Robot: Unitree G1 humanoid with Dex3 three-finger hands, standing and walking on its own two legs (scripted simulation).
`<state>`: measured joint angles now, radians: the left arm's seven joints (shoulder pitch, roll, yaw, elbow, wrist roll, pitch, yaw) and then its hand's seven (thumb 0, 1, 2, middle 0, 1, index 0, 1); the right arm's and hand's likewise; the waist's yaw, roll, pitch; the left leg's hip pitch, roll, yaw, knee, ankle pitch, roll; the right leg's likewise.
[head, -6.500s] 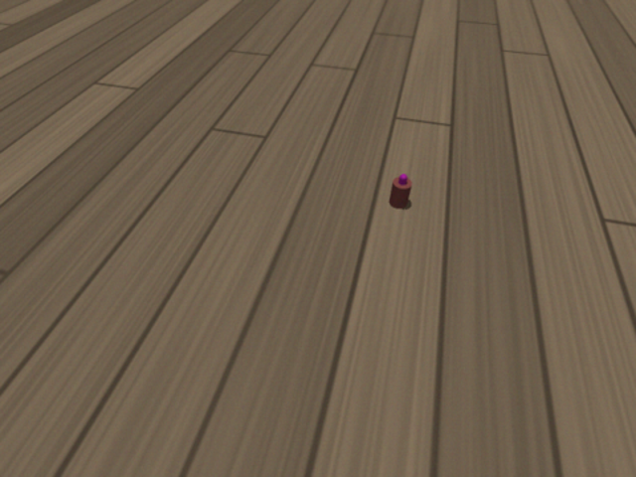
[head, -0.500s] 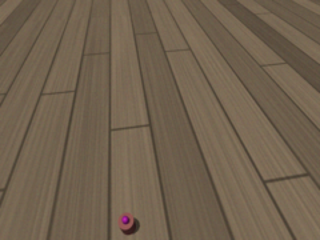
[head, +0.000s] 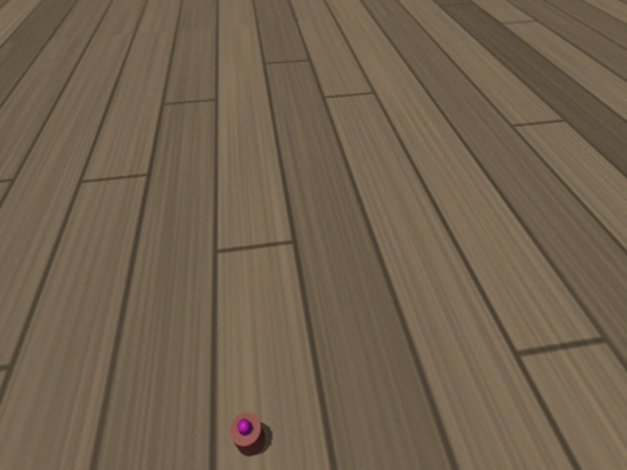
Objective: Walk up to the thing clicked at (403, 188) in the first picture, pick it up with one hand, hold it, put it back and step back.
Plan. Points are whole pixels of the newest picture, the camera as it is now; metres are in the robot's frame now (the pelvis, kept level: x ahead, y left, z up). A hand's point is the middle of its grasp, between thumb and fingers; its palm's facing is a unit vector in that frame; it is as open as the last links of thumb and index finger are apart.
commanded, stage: stand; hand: left
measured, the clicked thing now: (247, 432) +0.35 +0.20 -0.70
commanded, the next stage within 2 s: go down in 1.62 s
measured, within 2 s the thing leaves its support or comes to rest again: neither
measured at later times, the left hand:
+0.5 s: hand out of the picture +0.09 +0.25 -0.15, palm faces -0.04 -0.94 -0.34, open 7.4 cm
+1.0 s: hand out of the picture +0.08 +0.25 -0.16, palm faces -0.04 -0.94 -0.34, open 7.4 cm
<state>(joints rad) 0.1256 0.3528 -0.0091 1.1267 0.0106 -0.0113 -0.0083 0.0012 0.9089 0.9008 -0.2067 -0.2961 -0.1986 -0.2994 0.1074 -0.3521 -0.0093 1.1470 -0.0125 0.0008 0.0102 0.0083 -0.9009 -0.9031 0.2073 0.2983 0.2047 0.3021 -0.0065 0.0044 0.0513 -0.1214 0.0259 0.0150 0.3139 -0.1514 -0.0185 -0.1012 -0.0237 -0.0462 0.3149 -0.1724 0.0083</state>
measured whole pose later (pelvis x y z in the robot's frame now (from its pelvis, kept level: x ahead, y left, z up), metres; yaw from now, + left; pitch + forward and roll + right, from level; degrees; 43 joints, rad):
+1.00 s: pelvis +0.01 +0.00 +0.00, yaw +0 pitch -2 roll +0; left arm 0.12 0.35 0.00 1.12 0.01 -0.01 -0.01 0.00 0.91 0.90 -0.21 -0.30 -0.20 -0.30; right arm 0.11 -0.35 0.00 1.13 -0.01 0.00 0.00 0.01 -0.90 -0.90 0.21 0.30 0.20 0.30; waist 0.00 0.00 0.05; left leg -0.10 0.03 0.02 0.30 -0.16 -0.02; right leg -0.08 -0.02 -0.04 0.31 -0.18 0.00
